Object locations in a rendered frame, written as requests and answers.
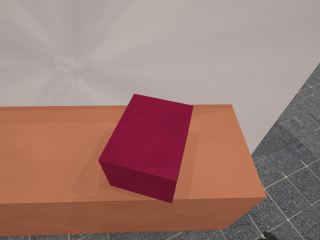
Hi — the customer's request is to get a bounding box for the carton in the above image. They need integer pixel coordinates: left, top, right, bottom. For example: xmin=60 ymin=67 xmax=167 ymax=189
xmin=98 ymin=94 xmax=194 ymax=204

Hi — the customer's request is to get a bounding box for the pedestal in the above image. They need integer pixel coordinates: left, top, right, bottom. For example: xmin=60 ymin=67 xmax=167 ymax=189
xmin=0 ymin=104 xmax=267 ymax=236

